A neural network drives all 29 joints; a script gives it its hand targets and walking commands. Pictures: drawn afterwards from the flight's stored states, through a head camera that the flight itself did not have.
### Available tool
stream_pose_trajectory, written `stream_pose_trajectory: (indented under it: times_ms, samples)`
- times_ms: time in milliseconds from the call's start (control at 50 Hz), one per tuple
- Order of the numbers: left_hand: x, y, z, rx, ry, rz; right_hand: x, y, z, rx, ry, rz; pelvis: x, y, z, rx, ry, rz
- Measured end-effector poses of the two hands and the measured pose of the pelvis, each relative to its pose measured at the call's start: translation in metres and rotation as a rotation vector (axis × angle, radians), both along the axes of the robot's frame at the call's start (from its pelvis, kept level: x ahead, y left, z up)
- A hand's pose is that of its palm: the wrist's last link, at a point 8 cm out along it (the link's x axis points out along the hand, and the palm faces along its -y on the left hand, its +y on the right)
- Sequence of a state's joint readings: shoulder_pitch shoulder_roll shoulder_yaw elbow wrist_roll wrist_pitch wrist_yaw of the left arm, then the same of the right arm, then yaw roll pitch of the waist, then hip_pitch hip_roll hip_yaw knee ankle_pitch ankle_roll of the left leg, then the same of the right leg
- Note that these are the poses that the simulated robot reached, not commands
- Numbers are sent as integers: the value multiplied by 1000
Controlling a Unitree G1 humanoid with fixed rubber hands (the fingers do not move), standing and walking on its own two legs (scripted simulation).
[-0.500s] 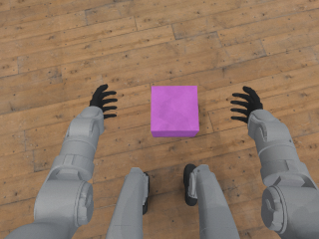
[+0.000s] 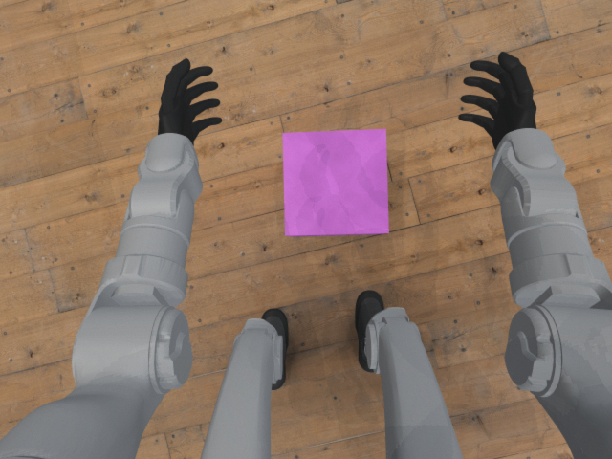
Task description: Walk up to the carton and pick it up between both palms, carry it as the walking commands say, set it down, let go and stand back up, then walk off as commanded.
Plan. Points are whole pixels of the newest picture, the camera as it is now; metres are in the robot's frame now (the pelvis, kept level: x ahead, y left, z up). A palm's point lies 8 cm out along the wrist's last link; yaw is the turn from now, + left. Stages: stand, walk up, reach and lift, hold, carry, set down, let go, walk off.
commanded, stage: reach and lift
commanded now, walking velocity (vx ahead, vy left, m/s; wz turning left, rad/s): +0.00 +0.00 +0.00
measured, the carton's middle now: (334, 188) +0.48 -0.04 -0.57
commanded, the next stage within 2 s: none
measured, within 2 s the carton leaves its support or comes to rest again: neither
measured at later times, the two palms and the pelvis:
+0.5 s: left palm (208, 166) +0.48 +0.16 -0.24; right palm (465, 157) +0.46 -0.22 -0.23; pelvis +0.00 +0.00 -0.08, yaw +1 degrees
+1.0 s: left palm (238, 174) +0.48 +0.14 -0.36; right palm (445, 171) +0.46 -0.24 -0.36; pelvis -0.09 +0.00 -0.23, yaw +1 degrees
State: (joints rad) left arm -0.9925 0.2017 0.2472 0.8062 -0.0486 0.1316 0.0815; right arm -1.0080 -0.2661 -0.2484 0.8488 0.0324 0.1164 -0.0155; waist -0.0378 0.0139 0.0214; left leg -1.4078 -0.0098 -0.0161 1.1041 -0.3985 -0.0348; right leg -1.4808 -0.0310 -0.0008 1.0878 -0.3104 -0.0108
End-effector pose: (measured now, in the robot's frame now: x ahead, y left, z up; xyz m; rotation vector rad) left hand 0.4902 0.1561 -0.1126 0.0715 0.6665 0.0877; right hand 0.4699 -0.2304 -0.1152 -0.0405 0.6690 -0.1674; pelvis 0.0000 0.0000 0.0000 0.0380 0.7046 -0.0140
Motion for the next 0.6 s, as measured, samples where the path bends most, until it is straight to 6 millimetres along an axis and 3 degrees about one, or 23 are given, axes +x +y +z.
stream_pose_trajectory:
  times_ms: [80,180,300,400,480,600]
  samples:
    - [5,0,-8,-1,-25,-16,5,1,-4,-13,-20,8,9,-1,9,0,1,2]
    - [-6,11,-25,27,18,-12,-2,-5,-19,-21,30,2,16,-1,13,-7,14,19]
    - [-1,10,-50,7,9,9,2,-11,-44,-21,36,-11,23,1,-18,-11,130,35]
    - [-6,5,-90,-2,24,11,-1,-3,-77,-12,41,-3,14,1,-47,-16,194,37]
    - [-14,4,-118,-2,8,14,-6,7,-109,-16,31,22,2,3,-75,-19,211,32]
    - [-18,12,-158,16,-12,25,-13,8,-155,-26,16,13,-31,6,-114,-16,95,40]
